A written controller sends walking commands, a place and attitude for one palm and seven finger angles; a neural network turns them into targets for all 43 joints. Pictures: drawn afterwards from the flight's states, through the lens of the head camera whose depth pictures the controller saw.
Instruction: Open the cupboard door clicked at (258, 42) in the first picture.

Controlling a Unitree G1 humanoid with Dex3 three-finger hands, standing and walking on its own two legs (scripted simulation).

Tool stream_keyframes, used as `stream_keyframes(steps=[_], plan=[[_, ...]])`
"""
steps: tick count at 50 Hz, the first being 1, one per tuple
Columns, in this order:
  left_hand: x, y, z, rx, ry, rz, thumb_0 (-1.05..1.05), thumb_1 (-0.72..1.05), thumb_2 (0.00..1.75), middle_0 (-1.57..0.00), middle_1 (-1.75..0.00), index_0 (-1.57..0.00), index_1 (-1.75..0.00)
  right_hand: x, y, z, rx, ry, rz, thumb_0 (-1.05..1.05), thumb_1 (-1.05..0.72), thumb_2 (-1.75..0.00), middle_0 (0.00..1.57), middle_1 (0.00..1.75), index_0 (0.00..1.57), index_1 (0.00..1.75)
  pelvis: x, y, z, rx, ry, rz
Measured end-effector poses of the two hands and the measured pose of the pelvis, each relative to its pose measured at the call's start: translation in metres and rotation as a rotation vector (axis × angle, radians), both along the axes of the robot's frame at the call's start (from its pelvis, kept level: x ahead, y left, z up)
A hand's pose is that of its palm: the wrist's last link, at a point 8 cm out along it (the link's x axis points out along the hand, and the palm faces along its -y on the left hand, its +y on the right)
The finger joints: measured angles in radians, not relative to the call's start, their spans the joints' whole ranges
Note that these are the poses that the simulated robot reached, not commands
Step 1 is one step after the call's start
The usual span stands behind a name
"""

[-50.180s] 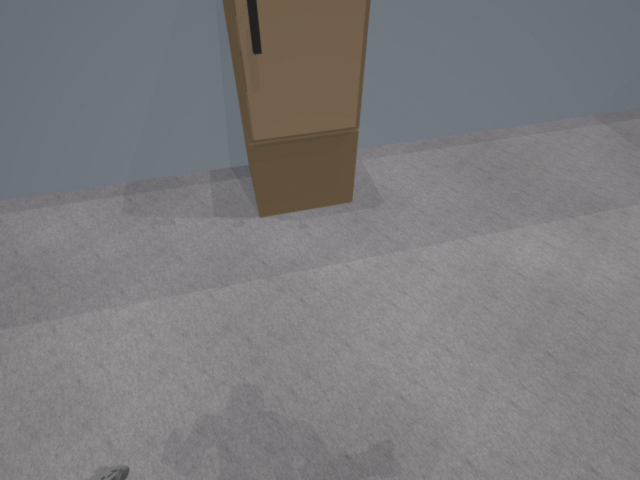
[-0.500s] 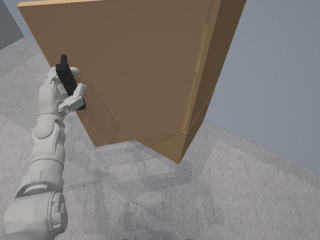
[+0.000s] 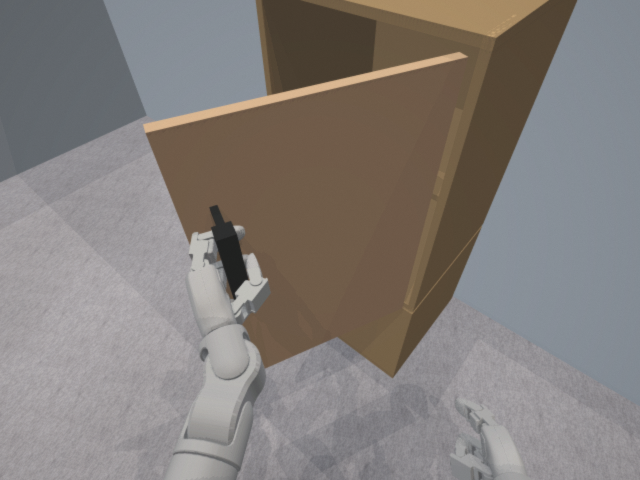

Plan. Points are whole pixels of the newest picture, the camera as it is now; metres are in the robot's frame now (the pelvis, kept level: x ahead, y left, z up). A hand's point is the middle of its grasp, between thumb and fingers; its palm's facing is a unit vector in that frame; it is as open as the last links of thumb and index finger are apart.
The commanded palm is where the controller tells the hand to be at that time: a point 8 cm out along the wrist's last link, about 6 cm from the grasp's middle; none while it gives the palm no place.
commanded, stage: pull the door open along its arc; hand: left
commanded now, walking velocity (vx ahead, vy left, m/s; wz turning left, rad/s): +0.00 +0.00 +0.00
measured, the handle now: (230, 258) +0.37 +0.15 +0.08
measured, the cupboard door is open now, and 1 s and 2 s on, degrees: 66 77 77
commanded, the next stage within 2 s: open thumb and fingers to let go in 0.30 s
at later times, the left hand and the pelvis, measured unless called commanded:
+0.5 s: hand (288, 317) +0.28 +0.06 +0.09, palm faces +0.39 -0.92 -0.03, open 6.3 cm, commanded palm +0.23 +0.10 +0.08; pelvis +0.00 -0.02 +0.00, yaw +2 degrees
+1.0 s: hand (280, 320) +0.28 +0.07 +0.09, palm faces +0.40 -0.92 -0.01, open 13.5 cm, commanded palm +0.24 +0.10 +0.08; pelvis -0.03 -0.01 +0.00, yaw +1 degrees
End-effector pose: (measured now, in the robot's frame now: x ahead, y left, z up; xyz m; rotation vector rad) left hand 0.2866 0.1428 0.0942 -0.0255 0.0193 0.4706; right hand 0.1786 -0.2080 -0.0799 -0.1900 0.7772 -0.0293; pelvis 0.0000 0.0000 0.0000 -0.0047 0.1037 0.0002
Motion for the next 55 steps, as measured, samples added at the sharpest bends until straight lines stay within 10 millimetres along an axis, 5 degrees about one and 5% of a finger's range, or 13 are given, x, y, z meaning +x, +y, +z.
stream_keyframes(steps=[16,29,46,55], plan=[[-0.052,-0.040,0.003,0.036,0.029,-0.142,0.00,0.64,0.71,-0.28,-1.31,-0.31,-1.33,-0.007,-0.019,-0.008,0.036,0.024,-0.018,0.01,-0.90,-0.90,0.20,0.30,0.20,0.30,0.007,-0.016,0.000,0.005,-0.056,0.011],[-0.042,-0.040,0.000,0.034,0.025,-0.056,-0.01,0.57,0.76,-0.35,-1.32,-0.38,-1.33,-0.002,-0.022,-0.009,-0.005,0.015,0.016,0.01,-0.90,-0.90,0.20,0.30,0.20,0.30,-0.005,-0.023,0.000,0.013,-0.058,0.030],[-0.048,-0.032,-0.004,0.034,-0.003,-0.051,0.00,-0.27,0.40,-0.31,-1.21,-0.33,-1.22,-0.029,-0.011,-0.012,-0.016,0.031,0.002,0.01,-0.90,-0.90,0.20,0.30,0.20,0.30,-0.023,-0.011,-0.002,0.003,-0.065,0.026],[-0.045,-0.035,-0.004,0.036,-0.003,-0.071,-0.01,-0.46,0.32,-0.26,-0.95,-0.27,-0.95,-0.042,-0.001,-0.014,-0.007,0.043,0.000,0.01,-0.90,-0.90,0.20,0.30,0.20,0.30,-0.032,-0.004,-0.003,-0.001,-0.070,0.020]])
